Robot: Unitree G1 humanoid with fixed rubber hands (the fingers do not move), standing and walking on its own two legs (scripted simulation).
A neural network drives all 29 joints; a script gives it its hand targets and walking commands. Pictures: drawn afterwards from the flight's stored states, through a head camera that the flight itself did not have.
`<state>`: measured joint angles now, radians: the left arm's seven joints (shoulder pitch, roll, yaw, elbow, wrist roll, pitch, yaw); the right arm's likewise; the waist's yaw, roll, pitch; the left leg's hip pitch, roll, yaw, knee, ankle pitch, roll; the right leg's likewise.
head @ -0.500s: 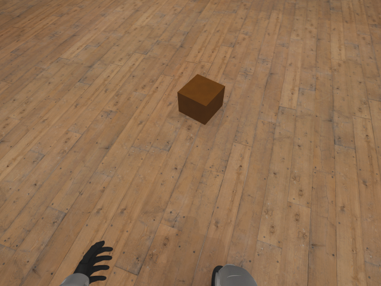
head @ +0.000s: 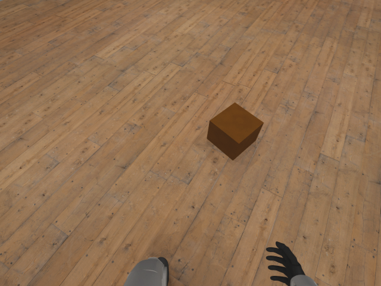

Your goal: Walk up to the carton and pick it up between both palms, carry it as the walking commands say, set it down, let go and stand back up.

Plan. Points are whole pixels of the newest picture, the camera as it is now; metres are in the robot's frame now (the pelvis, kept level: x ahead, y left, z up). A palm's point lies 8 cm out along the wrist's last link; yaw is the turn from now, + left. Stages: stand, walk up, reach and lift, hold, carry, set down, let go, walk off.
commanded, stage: walk up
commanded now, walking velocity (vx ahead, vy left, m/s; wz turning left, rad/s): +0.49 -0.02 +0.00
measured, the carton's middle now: (233, 131) +1.04 -0.17 -0.67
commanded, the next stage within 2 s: none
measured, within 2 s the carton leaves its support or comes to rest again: neither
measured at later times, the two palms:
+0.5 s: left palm (144, 157) +0.42 +0.19 -0.11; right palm out of the picture +0.13 -0.26 -0.13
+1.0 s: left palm (137, 171) +0.39 +0.21 -0.14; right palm (286, 121) +0.64 -0.25 -0.12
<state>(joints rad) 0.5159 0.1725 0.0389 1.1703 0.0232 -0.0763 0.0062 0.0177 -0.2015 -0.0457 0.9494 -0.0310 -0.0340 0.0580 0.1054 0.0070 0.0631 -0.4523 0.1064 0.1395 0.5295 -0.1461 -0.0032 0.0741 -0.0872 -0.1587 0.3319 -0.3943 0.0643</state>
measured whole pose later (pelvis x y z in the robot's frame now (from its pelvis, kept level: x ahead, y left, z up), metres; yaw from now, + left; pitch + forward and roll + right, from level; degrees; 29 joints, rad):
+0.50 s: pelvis +0.26 -0.03 +0.00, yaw +0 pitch +1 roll +0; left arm 0.03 0.22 0.05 0.94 0.03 -0.02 -0.08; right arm 0.49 -0.19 -0.06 1.11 -0.03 -0.06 0.00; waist -0.11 0.01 0.06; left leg 0.04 0.12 0.15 0.34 -0.37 -0.09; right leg -0.47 -0.12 -0.12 0.50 -0.08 0.01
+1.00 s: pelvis +0.50 -0.02 +0.00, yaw +0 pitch +0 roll -2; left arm 0.43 0.20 0.04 1.16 0.01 -0.05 0.00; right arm 0.05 -0.20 -0.05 0.97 -0.03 -0.05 0.03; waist 0.07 0.00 0.08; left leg -0.40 0.11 0.14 0.54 -0.10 0.00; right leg -0.06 -0.09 -0.14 0.51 -0.41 0.05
